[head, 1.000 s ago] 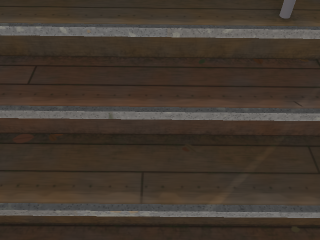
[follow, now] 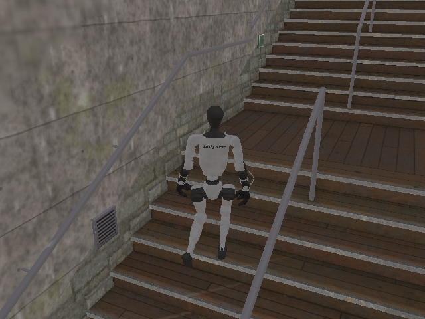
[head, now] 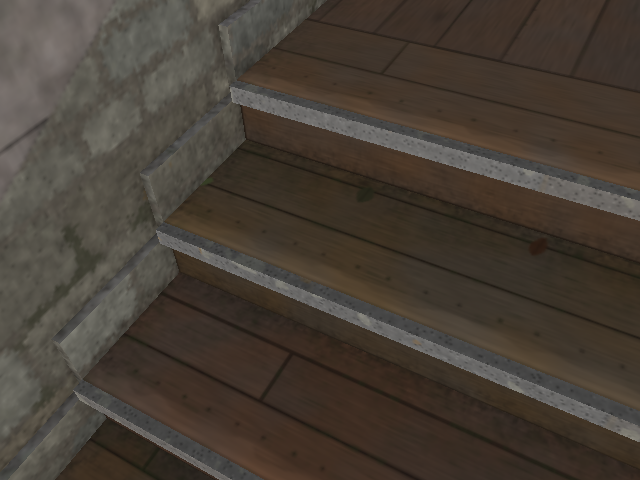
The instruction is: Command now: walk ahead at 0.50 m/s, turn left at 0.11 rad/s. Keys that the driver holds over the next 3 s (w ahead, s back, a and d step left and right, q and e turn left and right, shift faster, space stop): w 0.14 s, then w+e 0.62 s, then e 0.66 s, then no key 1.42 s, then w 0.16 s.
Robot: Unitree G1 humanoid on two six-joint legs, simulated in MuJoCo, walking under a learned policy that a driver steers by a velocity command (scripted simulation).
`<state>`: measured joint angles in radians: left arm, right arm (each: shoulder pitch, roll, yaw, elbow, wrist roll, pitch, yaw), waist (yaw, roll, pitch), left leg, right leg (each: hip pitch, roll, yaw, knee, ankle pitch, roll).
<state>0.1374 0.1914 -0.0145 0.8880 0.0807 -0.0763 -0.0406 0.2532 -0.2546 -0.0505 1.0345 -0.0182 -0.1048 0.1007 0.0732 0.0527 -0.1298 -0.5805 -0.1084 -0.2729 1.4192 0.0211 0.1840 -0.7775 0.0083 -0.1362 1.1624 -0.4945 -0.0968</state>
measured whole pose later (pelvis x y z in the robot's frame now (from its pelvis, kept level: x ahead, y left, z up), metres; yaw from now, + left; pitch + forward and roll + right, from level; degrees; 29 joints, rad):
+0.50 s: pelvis +0.29 -0.02 +0.09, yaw -7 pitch +8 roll +5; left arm 0.66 0.00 -0.06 1.22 0.07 -0.12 -0.13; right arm -0.20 -0.07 0.09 0.74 -0.05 0.04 0.08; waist 0.09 -0.05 -0.14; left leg -1.19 0.04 0.17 1.37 -0.20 0.16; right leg 0.09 -0.03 0.06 0.20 -0.35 -0.10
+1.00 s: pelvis +0.55 -0.09 +0.26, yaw -24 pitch +7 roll +1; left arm -0.11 0.12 -0.05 0.75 0.01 -0.01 -0.08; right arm 0.37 -0.13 0.01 1.08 -0.07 -0.13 0.05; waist -0.04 0.03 -0.11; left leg -0.04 0.11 0.35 0.29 -0.27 -0.01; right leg -1.05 -0.05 -0.07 1.36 -0.40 -0.12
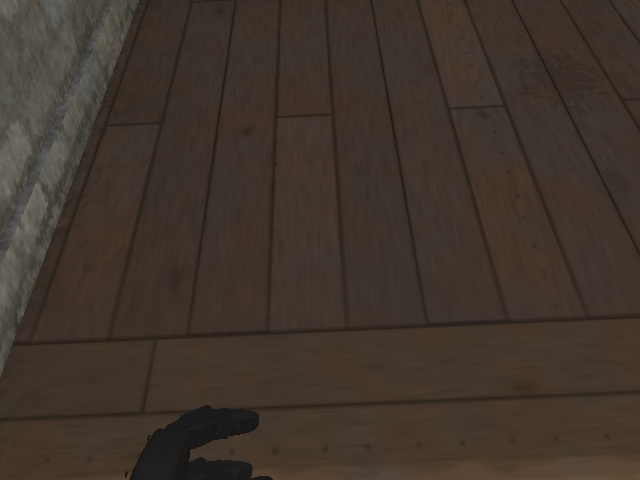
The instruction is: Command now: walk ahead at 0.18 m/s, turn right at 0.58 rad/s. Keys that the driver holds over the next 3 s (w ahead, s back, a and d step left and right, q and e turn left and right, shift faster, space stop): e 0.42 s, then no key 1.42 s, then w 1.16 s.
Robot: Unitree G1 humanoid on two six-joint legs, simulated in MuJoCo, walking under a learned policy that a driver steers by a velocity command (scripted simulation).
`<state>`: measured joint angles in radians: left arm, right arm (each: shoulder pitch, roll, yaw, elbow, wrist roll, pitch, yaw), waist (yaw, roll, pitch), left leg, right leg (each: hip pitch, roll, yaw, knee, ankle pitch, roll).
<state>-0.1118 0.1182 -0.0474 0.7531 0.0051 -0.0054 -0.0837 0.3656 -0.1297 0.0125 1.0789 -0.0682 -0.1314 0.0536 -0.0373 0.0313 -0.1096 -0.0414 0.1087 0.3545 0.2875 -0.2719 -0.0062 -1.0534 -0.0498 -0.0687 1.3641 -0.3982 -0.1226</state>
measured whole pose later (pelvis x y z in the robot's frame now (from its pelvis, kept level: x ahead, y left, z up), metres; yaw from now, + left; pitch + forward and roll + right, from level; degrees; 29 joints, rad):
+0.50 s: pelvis +0.12 +0.02 +0.14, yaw -17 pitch +5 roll +0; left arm 0.11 0.25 0.05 0.70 0.00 -0.11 -0.03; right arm 0.16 -0.26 -0.03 0.70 -0.02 -0.06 0.01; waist 0.02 0.01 -0.08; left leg -0.57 0.03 -0.03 0.98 -0.25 -0.12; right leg -0.45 0.13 0.16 0.59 -0.22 -0.04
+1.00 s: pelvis +0.16 +0.03 +0.14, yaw -21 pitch +2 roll +1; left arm 0.13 0.23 0.06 0.75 -0.01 -0.08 -0.04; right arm 0.19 -0.15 0.00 0.69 0.01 -0.09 0.07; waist 0.01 -0.06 0.00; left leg -0.27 -0.01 0.07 0.61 -0.37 0.03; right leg -0.37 -0.04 0.02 0.65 -0.32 0.02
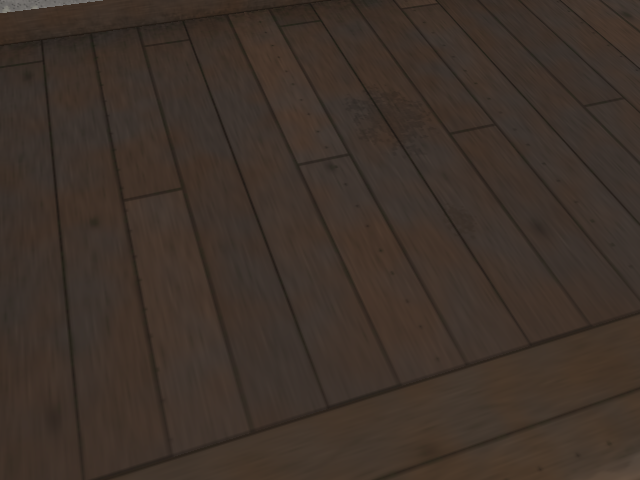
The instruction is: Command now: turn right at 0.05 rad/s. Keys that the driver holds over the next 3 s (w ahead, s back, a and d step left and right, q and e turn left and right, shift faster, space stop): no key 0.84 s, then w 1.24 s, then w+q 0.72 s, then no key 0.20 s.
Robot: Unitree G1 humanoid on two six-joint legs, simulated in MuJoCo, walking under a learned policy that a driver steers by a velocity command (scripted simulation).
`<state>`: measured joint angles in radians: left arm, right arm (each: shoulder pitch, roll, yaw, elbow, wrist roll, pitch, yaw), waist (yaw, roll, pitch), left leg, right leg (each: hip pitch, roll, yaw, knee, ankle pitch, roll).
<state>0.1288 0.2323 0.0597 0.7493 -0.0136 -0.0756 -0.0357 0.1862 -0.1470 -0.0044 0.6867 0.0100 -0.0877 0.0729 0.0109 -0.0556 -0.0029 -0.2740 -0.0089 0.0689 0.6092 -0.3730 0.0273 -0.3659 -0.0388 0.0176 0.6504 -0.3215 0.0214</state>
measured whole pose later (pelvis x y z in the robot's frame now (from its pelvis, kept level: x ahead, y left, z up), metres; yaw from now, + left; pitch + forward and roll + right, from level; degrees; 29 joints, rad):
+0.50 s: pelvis +0.01 -0.02 +0.00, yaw -1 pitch +1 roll +0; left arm 0.05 0.21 0.05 0.81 -0.01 -0.06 -0.05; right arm 0.30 -0.20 -0.03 0.75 0.00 -0.07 0.06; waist -0.01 -0.02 0.01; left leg -0.21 0.04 0.06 0.56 -0.37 -0.02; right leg -0.30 0.01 0.00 0.60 -0.31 -0.02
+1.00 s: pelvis +0.03 -0.03 +0.01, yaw +0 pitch +1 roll -1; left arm 0.16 0.22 0.06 0.92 0.03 -0.04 -0.03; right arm 0.38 -0.21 -0.03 0.82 -0.05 -0.04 0.01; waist 0.00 0.00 -0.02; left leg -0.15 0.06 0.05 0.54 -0.42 0.02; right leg -0.24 0.03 -0.01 0.56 -0.38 -0.07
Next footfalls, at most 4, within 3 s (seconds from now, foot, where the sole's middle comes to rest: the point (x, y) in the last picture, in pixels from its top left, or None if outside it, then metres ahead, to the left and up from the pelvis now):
1.46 left None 0.35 0.17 -0.61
2.04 right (344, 340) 0.72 -0.04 -0.61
2.54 left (225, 230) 1.01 0.24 -0.61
3.00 right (273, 149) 1.30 0.15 -0.61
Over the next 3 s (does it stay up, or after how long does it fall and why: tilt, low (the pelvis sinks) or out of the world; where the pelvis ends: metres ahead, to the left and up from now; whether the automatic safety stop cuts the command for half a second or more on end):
stays up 1.08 0.17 0.16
